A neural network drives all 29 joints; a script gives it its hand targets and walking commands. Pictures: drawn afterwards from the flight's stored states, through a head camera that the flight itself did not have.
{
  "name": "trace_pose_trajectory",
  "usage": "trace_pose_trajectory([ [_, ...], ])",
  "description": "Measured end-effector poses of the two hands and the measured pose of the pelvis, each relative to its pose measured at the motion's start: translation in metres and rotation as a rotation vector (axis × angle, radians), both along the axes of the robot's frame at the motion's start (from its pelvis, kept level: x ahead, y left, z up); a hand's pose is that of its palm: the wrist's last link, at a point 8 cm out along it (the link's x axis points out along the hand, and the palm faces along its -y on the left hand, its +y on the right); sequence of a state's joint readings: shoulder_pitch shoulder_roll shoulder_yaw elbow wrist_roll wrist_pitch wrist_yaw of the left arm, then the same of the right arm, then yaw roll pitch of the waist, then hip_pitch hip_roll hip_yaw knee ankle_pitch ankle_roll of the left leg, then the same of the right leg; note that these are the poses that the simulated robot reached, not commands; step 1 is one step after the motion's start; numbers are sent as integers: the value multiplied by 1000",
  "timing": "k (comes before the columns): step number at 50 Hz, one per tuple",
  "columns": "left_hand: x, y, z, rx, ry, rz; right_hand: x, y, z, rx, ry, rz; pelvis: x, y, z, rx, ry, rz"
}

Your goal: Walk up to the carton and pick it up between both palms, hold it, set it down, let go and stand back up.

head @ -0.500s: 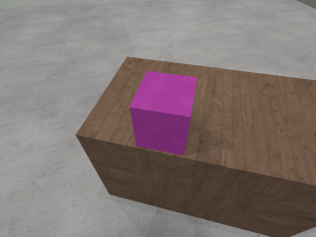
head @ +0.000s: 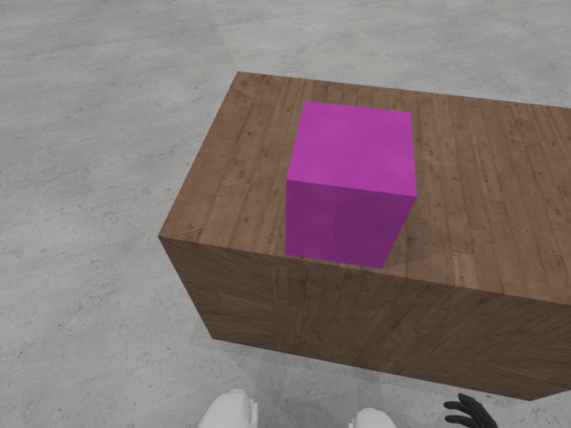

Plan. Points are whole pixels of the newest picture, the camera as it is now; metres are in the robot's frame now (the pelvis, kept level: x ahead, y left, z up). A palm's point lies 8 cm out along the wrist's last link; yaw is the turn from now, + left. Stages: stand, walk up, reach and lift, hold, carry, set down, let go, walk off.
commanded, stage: walk up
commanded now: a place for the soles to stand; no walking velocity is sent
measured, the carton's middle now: (344, 187) +0.49 -0.06 +0.01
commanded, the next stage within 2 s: none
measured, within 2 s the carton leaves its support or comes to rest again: neither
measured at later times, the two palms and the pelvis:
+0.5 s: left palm (142, 390) +0.17 +0.23 -0.09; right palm out of the picture -0.04 -0.25 -0.10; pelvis +0.00 +0.01 +0.02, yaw -14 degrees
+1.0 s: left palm (151, 407) +0.15 +0.21 -0.08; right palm out of the picture +0.01 -0.26 -0.08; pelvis +0.02 -0.01 +0.04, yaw -15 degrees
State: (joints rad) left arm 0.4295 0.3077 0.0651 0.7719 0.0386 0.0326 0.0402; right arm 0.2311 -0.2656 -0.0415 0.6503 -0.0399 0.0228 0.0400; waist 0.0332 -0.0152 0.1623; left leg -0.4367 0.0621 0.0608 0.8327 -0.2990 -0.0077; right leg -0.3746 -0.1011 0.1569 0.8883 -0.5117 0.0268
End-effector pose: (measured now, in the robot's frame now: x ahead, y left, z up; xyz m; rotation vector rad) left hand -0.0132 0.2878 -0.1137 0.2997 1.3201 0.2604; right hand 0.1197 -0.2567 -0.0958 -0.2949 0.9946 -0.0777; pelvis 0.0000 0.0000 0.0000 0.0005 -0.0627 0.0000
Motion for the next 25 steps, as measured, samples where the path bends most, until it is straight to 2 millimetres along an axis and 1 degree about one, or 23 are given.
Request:
trace_pose_trajectory([
  [3,30,14,-3,-19,-41,-32,-19,20,-1,5,42,-63,3,13,3,-7,-9,-37],
  [6,67,18,5,-37,-110,-90,-34,31,5,4,59,-116,6,23,10,-10,-13,-66],
  [10,109,18,16,-54,-162,-178,-50,36,10,-9,51,-181,8,33,18,-8,-4,-116],
  [14,140,13,22,-63,-172,-264,-70,34,13,-30,44,-245,7,37,21,-6,7,-169],
  [17,159,3,24,-78,-179,-314,-94,30,14,-37,64,-295,5,34,23,-4,11,-206],
  [21,178,-25,25,-115,-210,-365,-132,21,8,-24,122,-362,2,26,22,1,13,-245],
  [23,185,-41,25,-131,-241,-384,-149,14,0,-8,157,-386,1,19,18,1,10,-257],
  [25,185,-56,28,-143,-266,-387,-163,8,-7,14,193,-398,-1,14,17,-26,0,-250],
])
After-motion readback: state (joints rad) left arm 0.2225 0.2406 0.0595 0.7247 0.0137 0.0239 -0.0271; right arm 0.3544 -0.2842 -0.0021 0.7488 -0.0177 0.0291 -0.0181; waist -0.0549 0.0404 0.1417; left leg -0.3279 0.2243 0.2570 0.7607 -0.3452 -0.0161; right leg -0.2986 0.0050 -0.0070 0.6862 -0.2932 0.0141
